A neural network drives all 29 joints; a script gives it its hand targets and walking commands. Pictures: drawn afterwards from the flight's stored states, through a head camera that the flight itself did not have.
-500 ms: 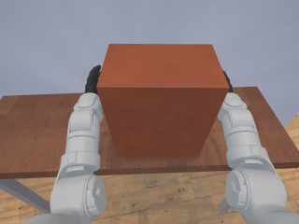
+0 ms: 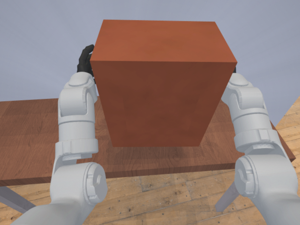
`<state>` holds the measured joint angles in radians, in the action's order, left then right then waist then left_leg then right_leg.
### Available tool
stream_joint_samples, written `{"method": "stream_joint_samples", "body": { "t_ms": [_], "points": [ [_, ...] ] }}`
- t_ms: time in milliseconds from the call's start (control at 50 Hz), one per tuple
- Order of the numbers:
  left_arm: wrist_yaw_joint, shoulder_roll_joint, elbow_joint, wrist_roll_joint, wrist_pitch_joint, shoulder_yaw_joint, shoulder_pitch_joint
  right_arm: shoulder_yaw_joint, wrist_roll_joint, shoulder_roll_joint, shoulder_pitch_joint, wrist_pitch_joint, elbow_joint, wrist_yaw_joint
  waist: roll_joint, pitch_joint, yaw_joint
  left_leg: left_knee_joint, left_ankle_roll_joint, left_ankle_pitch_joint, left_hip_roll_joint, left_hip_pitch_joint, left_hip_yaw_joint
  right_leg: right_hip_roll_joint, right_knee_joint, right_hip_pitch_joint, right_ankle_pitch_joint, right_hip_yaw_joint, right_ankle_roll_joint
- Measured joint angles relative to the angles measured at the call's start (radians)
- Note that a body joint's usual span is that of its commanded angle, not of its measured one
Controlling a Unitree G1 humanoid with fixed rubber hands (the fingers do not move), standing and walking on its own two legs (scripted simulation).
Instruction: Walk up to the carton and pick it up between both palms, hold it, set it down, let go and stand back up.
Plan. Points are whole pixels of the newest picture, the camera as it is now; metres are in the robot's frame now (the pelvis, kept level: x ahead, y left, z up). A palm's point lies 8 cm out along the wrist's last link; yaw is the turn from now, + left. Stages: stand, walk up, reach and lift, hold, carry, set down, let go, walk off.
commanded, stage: reach and lift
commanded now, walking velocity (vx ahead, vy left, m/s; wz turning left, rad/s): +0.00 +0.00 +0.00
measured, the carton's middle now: (157, 91) +0.41 -0.04 +0.17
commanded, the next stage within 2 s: hold in 1.54 s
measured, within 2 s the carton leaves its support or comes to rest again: neither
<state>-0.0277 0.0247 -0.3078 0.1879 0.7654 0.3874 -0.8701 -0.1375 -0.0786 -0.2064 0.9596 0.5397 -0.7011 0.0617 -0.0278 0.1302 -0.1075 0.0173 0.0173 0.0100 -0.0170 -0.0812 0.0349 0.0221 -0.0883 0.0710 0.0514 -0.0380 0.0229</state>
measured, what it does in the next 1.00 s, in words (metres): stands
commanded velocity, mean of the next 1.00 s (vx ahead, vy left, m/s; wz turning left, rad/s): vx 0.00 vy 0.00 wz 0.00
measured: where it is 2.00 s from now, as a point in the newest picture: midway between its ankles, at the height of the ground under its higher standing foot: outside the picture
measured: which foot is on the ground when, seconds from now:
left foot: down 0.00-1.00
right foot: down 0.00-1.00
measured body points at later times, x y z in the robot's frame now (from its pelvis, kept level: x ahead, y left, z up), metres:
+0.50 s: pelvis -0.03 +0.01 +0.00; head -0.04 +0.01 +0.45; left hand +0.37 +0.16 +0.20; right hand +0.36 -0.18 +0.17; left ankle -0.02 +0.11 -0.76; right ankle -0.01 -0.10 -0.76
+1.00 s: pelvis -0.02 +0.01 +0.00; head -0.03 +0.01 +0.45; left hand +0.34 +0.19 +0.19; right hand +0.36 -0.16 +0.16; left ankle -0.02 +0.11 -0.76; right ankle -0.01 -0.10 -0.76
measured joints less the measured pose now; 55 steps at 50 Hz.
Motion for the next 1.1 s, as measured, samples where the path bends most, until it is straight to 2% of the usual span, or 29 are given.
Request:
{"method": "stream_joint_samples", "body": {
  "t_ms": [220,460,640,920,1100],
  "points": [
    [0.061,-0.028,0.208,0.022,0.058,0.007,0.157,0.046,-0.034,0.057,-0.159,0.057,0.22,0.057,0.001,-0.052,-0.007,0.064,0.001,-0.043,-0.002,0.072,-0.011,-0.001,0.0,-0.047,0.005,-0.011,-0.003],
    [0.108,-0.043,0.279,0.054,0.074,-0.001,0.208,0.03,-0.021,0.093,-0.251,0.084,0.342,0.07,0.009,-0.074,-0.007,0.067,0.014,-0.062,-0.015,0.093,-0.01,-0.015,0.0,-0.065,0.022,-0.009,-0.016],
    [0.121,-0.065,0.371,0.06,0.095,-0.02,0.281,0.05,-0.033,0.101,-0.34,0.094,0.439,0.078,0.017,-0.106,0.005,0.07,0.021,-0.066,-0.02,0.115,0.006,-0.019,0.001,-0.081,0.031,0.007,-0.021],
    [0.108,-0.058,0.412,0.046,0.115,-0.034,0.299,0.067,-0.035,0.095,-0.347,0.095,0.459,0.077,0.028,-0.111,0.052,0.058,0.019,-0.052,-0.014,0.12,0.015,-0.013,0.021,-0.079,0.014,0.016,-0.017],
    [0.134,-0.042,0.492,0.044,0.145,-0.035,0.353,0.089,-0.057,0.114,-0.376,0.112,0.516,0.102,0.029,-0.134,0.032,0.061,0.012,-0.039,-0.015,0.16,-0.012,-0.015,0.0,-0.137,0.002,-0.01,-0.016]
  ]
}}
